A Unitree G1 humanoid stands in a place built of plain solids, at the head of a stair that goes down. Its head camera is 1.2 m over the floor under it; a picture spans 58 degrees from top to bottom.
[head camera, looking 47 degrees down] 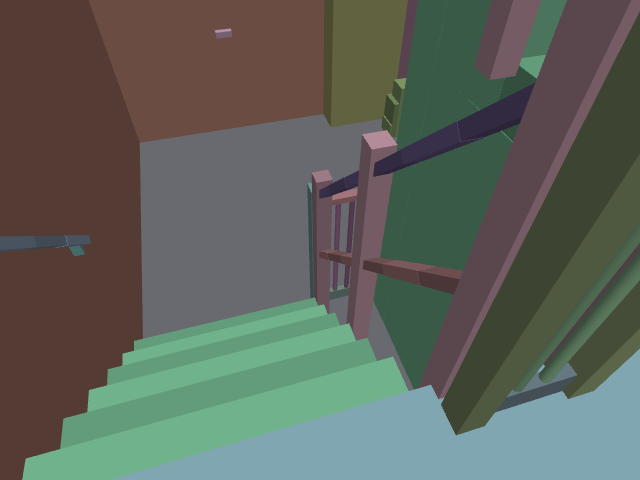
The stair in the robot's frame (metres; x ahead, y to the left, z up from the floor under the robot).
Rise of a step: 0.21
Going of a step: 0.21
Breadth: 1.20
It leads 16 degrees to the left of straight ahead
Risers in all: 7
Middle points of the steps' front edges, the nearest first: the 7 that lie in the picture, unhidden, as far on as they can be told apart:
0.38 0.26 0.00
0.58 0.31 -0.21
0.78 0.37 -0.42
0.98 0.43 -0.62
1.18 0.49 -0.83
1.38 0.55 -1.04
1.58 0.61 -1.25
